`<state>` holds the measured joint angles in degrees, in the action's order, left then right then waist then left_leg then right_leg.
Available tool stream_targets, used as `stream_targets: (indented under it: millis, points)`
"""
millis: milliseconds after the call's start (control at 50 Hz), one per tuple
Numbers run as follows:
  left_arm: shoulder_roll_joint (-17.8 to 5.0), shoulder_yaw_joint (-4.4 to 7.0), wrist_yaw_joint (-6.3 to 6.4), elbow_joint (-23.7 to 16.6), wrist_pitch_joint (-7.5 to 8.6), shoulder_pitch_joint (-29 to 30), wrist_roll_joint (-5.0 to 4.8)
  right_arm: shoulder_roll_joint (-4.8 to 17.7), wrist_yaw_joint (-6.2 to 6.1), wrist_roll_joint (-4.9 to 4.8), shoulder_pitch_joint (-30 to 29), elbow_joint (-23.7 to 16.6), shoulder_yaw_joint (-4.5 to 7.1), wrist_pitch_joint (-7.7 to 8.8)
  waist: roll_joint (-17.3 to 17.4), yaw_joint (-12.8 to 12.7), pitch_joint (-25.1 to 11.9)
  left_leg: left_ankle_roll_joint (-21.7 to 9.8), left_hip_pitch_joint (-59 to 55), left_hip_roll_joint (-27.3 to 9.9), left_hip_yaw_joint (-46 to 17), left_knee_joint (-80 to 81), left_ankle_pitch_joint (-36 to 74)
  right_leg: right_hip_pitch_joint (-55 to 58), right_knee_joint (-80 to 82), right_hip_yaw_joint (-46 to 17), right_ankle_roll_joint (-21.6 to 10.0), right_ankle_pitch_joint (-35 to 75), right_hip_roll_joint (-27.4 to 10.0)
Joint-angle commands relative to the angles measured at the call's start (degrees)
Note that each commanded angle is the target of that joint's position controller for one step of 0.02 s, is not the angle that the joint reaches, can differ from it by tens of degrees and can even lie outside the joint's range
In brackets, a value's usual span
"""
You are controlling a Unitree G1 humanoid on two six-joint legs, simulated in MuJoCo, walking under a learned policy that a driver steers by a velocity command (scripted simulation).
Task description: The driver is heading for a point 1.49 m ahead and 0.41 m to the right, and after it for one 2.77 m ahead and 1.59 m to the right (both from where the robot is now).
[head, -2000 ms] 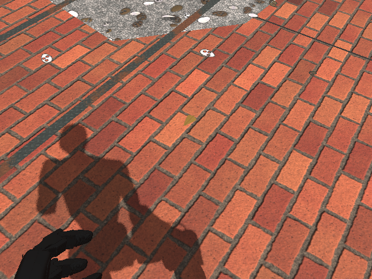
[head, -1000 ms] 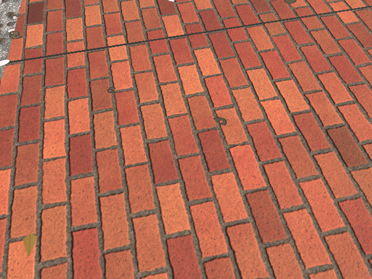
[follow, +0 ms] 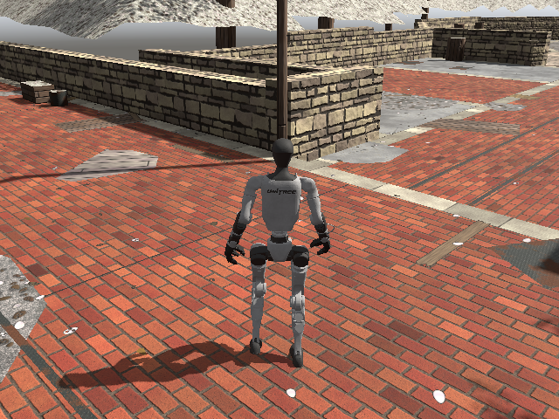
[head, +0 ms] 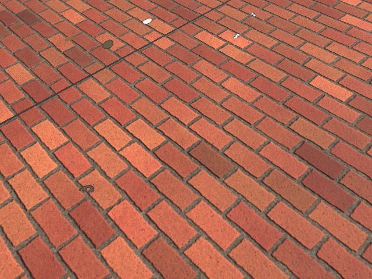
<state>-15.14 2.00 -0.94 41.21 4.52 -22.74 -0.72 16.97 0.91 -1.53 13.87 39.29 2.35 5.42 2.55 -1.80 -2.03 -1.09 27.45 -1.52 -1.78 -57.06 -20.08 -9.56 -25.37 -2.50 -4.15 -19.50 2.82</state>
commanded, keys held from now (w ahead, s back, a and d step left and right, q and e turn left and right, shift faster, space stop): w+e+shift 0.70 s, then w+q+shift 0.30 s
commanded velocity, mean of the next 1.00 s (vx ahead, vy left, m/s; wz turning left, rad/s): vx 0.95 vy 0.00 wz -0.64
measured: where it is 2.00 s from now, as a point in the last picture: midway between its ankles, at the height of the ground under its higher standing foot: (318, 92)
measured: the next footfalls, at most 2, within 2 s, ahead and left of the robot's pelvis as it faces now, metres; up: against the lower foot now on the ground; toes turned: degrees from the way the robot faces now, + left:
left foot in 0.26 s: +0.34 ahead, +0.15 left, +0.00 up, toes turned -16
right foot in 0.70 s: +0.60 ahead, -0.27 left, +0.00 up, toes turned -42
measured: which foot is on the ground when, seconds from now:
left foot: up 0.00-0.24, down 0.26-0.68, up 0.70-1.00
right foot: down 0.00-0.26, up 0.28-0.68, down 0.70-1.00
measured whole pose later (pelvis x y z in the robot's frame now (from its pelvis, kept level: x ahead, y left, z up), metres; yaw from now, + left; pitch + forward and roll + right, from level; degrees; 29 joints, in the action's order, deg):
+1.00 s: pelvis +0.66 -0.26 +0.00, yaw -36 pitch -3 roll -1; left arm -13.5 2.3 -0.9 44.1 7.1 -24.6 1.3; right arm 16.9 1.0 -3.0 9.4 42.6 1.6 3.3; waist 2.4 -3.7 3.3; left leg -1.9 45.0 -7.1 -6.6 -58.4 2.8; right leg 2.2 -18.0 7.2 -6.7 -17.7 6.8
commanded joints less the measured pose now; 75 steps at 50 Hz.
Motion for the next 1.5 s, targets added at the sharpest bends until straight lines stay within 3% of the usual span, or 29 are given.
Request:
stream_targets:
  millis: [20,120,200,260,280,300,320,360,440,620,680,700,720,740,760,800,840,920,1080,1140,1180,1200,1220,1240,1260,1300,1360,1420,1500]
  points:
    - [-7.9,1.83,0.32,-3.0,0.39,-4.7,-0.08,5.7,1.22,1.5,-11.5,-9.2,1.21,3.45,-7.4,-2.5,6.9,0.9,28.9,-2.7,-2.9,-0.4,4.1,16.2,15.5,-27.8,-12.1,-10.5,-17.2]
    - [-9.8,2.3,2.76,-2.5,-0.76,-2.3,-0.98,2.3,2.59,0.94,-18.8,-10.7,0.07,3.41,-10.7,-2.1,8.8,4.3,4.8,2.7,0.8,19.4,18.0,-3.7,17.4,-17.3,-9.0,1.7,-11.1]
    - [-10.8,3.07,2.81,-1.6,-0.58,-2.7,-1.97,6.1,1.63,-0.82,-17.9,-10.9,1.62,3.05,-12.3,0.0,8.4,3.9,-7.1,2.2,-1.4,25.4,17.2,-4.0,15.0,-19.9,-6.2,5.7,-12.9]
    - [-9.1,2.56,1.98,-3.2,-1.18,0.3,0.22,10.9,-0.52,-1.24,2.4,-7.0,4.65,2.27,-11.3,11.5,-5.2,0.3,-35.6,-0.3,-1.9,23.8,10.0,-11.5,-13.3,-15.7,-1.3,25.7,-6.9]
    - [-2.5,0.82,1.98,-5.2,-0.84,-2.0,1.77,14.3,-1.16,0.16,15.1,-5.1,5.45,1.39,1.5,13.9,-18.5,-3.7,-56.1,-12.5,-17.8,24.7,-10.6,-24.5,-35.2,-11.6,0.4,8.4,-2.1]
    - [1.0,-0.56,1.98,-7.6,0.05,-8.3,-3.02,16.4,0.19,2.02,14.2,-4.6,5.16,1.13,25.2,8.1,-24.3,-9.7,-59.2,-23.3,-49.7,40.8,-33.7,-35.8,-51.2,-9.6,1.5,-12.9,-0.4]
    - [-5.1,0.64,2.19,-6.8,-0.29,-2.5,-4.61,10.2,0.01,1.48,8.7,-5.6,3.95,0.94,17.9,8.9,-11.3,-8.2,-50.4,-22.0,-46.4,43.8,-34.3,-42.2,-57.1,-7.2,1.6,-7.2,-4.6]
    - [-6.7,1.16,1.66,-7.0,-0.66,5.3,-2.19,7.1,-0.87,1.85,6.1,-3.4,3.36,0.07,3.7,8.0,-1.0,-7.3,-36.6,-18.8,-27.3,42.1,-12.8,-40.2,-55.8,-3.9,1.0,-0.4,-9.5]
    - [-2.2,0.75,0.37,-8.9,-3.76,8.1,-2.44,3.0,-1.03,1.55,0.0,-0.3,2.46,0.72,4.5,2.4,7.5,-6.6,-21.9,-16.0,-8.8,47.3,2.8,-36.7,-50.9,-3.8,1.4,0.4,-14.0]
    - [-5.4,1.1,-2.67,-12.2,-2.98,19.4,-1.28,13.3,-1.27,1.52,0.5,2.2,4.68,0.48,-2.9,1.4,11.1,-3.4,-25.4,-11.7,16.2,49.8,42.0,-24.4,-22.9,9.4,-1.5,21.6,-7.4]
    - [-12.9,4.95,-2.44,-9.1,-3.85,2.8,-2.88,18.1,-1.27,0.72,-0.4,1.2,5.84,-1.75,4.5,-9.1,-0.8,-3.3,-29.4,-13.5,16.6,22.4,80.8,-3.1,-23.1,13.6,-5.3,9.9,0.4]
    - [-17.2,7.49,-1.78,-4.8,-4.53,-11.6,-2.66,16.4,-1.45,0.58,-2.5,0.1,5.22,-1.62,1.5,-15.8,-6.8,-2.1,-18.2,-11.5,15.6,3.4,74.1,18.1,-17.9,10.1,-8.0,12.4,1.5]
    - [-17.9,6.95,-0.79,-1.8,-4.99,-12.0,-2.8,5.0,-1.12,2.12,0.7,0.8,1.74,-0.45,-15.5,-10.4,-1.5,0.5,0.3,-1.8,13.0,-22.0,-0.3,26.2,-15.3,-4.7,-10.4,12.5,-5.5]
    - [-19.3,5.64,-0.99,-6.4,-2.94,-5.1,-0.93,0.9,-0.57,0.31,9.4,-3.6,-0.59,2.19,-27.7,-0.2,-16.3,0.0,15.3,5.0,-0.5,-36.5,-14.1,36.6,1.7,-41.6,-21.6,-10.1,-17.5]
    - [-12.7,4.85,-1.44,-6.8,-1.77,-5.6,-0.31,9.5,-0.38,-1.81,4.1,-2.0,0.86,3.6,-13.1,-5.5,-15.1,-2.1,17.0,0.8,-5.5,-32.8,-5.1,32.4,11.3,-46.0,-17.6,-21.4,-20.4]
    - [-12.0,4.21,-1.76,-5.5,0.7,-0.3,0.7,7.6,-1.33,-2.53,-3.1,-2.7,0.28,3.29,1.0,-1.8,-1.0,-3.3,14.5,-3.8,-5.1,-25.0,1.5,13.0,13.5,-37.5,-13.2,-15.0,-19.9]
    - [-8.1,2.78,-1.42,-5.4,2.06,5.8,2.56,6.7,-0.81,-1.97,1.7,0.1,0.39,0.78,-1.3,2.9,2.3,-3.0,7.7,-8.1,-6.4,-21.3,7.1,0.6,12.5,-24.0,-10.4,-6.6,-16.2]
    - [-6.3,2.53,-0.48,-2.0,3.66,3.4,1.65,3.6,-0.47,-1.68,-0.9,1.8,0.09,-2.61,-2.5,1.5,8.4,-1.1,11.6,-8.2,-7.4,-11.9,16.3,-3.8,16.4,-4.9,-3.8,10.9,-11.8]
    - [-7.5,1.99,2.56,1.0,3.64,-1.6,1.99,2.1,3.32,-1.27,-13.8,-1.7,-0.23,0.37,-3.6,-2.5,11.0,-2.4,9.7,0.4,6.1,18.8,37.6,8.6,19.8,13.6,5.6,42.6,-9.1]
    - [-11.9,2.99,4.43,1.0,0.89,-0.6,2.46,5.1,3.98,-1.78,-9.2,-2.4,1.27,-0.11,-9.6,2.2,4.8,-4.7,3.5,6.6,13.1,20.2,30.0,19.4,6.8,15.2,7.3,79.6,-11.8]
    - [-14.4,3.97,5.33,-0.7,-0.6,5.9,2.94,10.5,3.19,-2.24,9.2,1.4,3.8,-2.54,-12.5,13.1,-2.6,-7.5,-14.2,7.6,11.7,15.3,21.3,15.7,-14.0,14.0,6.8,94.6,-14.2]
    - [-15.2,4.22,4.68,-2.8,-0.29,13.6,2.4,13.4,2.03,-1.86,26.2,5.7,5.27,-3.9,-9.0,22.1,-6.6,-11.1,-32.0,3.5,3.6,17.4,22.0,3.8,-36.6,12.8,5.9,84.1,-12.1]
    - [-3.3,0.96,1.98,-4.1,1.92,16.0,2.64,10.7,1.24,-0.81,29.7,9.2,3.65,-4.67,12.6,19.1,-1.9,-13.2,-41.0,1.8,-1.0,15.4,20.7,-18.1,-66.7,10.6,5.6,0.0,0.9]
    - [3.2,-1.46,0.42,-8.3,4.1,7.6,-0.55,9.1,1.42,2.11,20.5,5.4,2.6,-2.72,21.3,7.4,-6.9,-23.8,-47.6,-5.6,-31.1,23.6,-0.7,-39.0,-79.8,-2.2,5.6,-17.6,5.0]
    - [-2.6,-1.53,-0.61,-10.1,6.18,10.2,-1.43,6.5,1.19,2.31,17.4,2.3,2.52,-2.11,9.5,9.2,-8.7,-24.9,-46.3,-10.6,-45.5,39.3,-18.6,-41.9,-74.1,-7.2,1.6,-10.4,3.1]
    - [-5.3,-0.69,-0.62,-10.8,6.62,12.9,-0.89,6.5,1.54,1.71,9.6,-0.2,2.65,-0.27,-9.6,1.9,1.9,-21.0,-27.8,-10.1,-45.9,46.5,-20.7,-35.8,-57.2,-7.7,-0.6,-0.8,-1.8]
    - [-7.3,0.14,1.25,-9.3,4.45,11.9,1.44,6.8,0.81,0.98,3.3,-2.4,2.74,0.36,-9.3,-1.8,6.3,-20.1,-12.6,-2.4,-34.1,47.1,-3.5,-27.4,-45.0,-7.8,3.9,2.3,-5.4]
    - [-5.0,-0.75,2.18,-13.1,3.58,21.6,2.86,5.3,-0.86,-0.68,5.5,-1.1,2.23,0.0,-5.4,2.1,9.5,-17.5,-3.1,2.8,-23.1,46.6,8.8,-21.9,-25.8,-3.2,7.6,10.5,-5.2]
    - [-2.6,-0.55,1.52,-16.1,3.81,28.4,0.43,6.7,-1.84,-1.45,9.2,1.3,2.98,-1.63,1.2,7.3,5.0,-11.8,-1.1,5.5,-21.9,42.7,6.2,-6.9,-6.7,-1.3,9.9,26.3,0.2]
Velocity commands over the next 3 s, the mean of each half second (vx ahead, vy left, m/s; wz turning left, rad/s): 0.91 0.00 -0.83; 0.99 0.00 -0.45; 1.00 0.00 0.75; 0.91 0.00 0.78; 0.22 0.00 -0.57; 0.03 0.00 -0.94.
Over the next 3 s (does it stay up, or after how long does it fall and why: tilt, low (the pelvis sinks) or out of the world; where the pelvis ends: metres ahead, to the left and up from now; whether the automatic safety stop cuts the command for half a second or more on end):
stays up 1.73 -0.56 0.00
